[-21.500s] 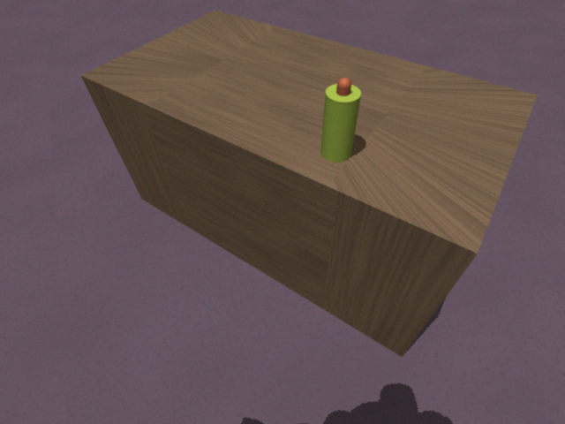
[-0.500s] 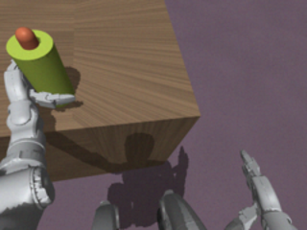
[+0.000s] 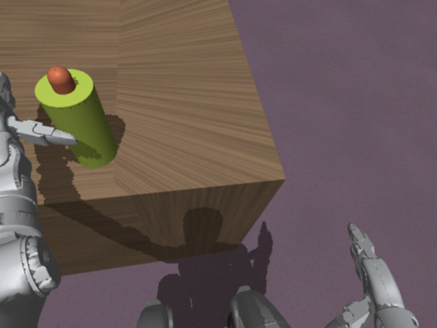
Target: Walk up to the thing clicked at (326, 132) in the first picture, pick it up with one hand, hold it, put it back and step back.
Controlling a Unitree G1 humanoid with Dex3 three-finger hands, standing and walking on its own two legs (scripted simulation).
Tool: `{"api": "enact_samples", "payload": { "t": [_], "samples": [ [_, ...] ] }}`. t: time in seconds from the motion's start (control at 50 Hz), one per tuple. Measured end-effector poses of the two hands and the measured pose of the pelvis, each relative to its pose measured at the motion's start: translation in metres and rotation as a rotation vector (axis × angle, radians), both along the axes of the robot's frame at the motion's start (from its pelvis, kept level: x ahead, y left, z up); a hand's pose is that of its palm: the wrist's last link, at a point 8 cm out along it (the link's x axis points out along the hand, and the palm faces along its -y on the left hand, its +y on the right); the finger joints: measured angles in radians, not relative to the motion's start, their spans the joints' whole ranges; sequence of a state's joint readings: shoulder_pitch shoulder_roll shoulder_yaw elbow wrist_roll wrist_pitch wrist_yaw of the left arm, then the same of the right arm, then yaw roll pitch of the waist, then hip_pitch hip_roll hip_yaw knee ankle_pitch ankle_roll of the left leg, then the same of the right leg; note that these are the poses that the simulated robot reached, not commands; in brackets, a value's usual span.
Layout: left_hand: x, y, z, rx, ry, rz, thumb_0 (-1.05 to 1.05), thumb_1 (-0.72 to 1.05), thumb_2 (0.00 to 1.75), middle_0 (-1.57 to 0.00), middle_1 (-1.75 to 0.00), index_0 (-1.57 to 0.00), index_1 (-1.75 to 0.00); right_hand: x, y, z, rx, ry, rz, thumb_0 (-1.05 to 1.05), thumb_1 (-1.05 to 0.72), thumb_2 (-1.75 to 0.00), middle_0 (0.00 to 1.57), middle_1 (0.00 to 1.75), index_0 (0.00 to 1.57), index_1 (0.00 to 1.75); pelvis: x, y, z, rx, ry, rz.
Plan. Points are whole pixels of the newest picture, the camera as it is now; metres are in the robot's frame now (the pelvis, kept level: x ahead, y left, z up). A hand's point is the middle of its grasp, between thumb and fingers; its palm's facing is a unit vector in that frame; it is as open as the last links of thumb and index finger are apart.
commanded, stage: withdraw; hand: left
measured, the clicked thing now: (80, 118) +0.49 +0.20 +0.06
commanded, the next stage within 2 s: rise in 0.02 s
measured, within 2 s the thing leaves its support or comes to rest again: neither
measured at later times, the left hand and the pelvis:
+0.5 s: hand out of the picture +0.42 +0.37 +0.11, palm faces +0.44 -0.82 -0.36, open 17.5 cm; pelvis +0.02 +0.01 +0.04, yaw +0 degrees
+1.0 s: hand out of the picture +0.21 +0.24 +0.11, palm faces +0.30 -0.89 -0.35, open 17.4 cm; pelvis +0.02 -0.01 +0.04, yaw +2 degrees
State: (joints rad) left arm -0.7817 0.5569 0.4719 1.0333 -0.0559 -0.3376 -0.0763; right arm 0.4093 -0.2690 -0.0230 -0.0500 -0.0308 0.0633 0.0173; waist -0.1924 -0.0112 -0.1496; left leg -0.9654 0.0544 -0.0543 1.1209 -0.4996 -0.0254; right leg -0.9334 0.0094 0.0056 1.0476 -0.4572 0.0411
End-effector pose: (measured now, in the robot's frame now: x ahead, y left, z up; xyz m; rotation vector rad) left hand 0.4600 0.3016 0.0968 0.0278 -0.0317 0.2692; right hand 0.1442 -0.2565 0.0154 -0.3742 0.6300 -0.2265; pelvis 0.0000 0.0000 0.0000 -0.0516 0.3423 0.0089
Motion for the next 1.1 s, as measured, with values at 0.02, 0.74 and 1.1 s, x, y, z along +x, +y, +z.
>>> {"api": "enact_samples", "payload": {
  "t": [0.02, 0.74, 1.1],
  "samples": [
    [0.000, 0.006, 0.008, 0.001, 0.000, 0.005, -0.02, -0.59, 0.06, -0.06, -0.05, -0.07, -0.05, 0.000, 0.001, 0.000, 0.008, 0.002, -0.003, -0.01, 0.52, -0.05, 0.06, 0.05, 0.06, 0.05, 0.001, 0.000, 0.002, 0.000, -0.005, 0.000],
    [-0.173, 0.042, 0.025, 0.273, 0.317, 0.159, -0.01, -0.53, 0.02, -0.06, -0.02, -0.06, -0.04, 0.034, 0.013, -0.006, 0.202, 0.045, -0.004, -0.01, 0.50, -0.06, 0.06, 0.05, 0.05, 0.05, 0.029, 0.004, 0.047, 0.030, -0.183, 0.010],
    [-0.316, -0.042, 0.033, 0.232, 0.320, 0.068, -0.01, -0.48, 0.01, -0.05, -0.03, -0.05, -0.03, 0.033, -0.003, -0.005, 0.198, -0.065, -0.029, -0.01, 0.54, -0.04, 0.06, 0.05, 0.05, 0.05, 0.017, -0.010, 0.039, 0.052, -0.235, 0.033]
  ]
}}
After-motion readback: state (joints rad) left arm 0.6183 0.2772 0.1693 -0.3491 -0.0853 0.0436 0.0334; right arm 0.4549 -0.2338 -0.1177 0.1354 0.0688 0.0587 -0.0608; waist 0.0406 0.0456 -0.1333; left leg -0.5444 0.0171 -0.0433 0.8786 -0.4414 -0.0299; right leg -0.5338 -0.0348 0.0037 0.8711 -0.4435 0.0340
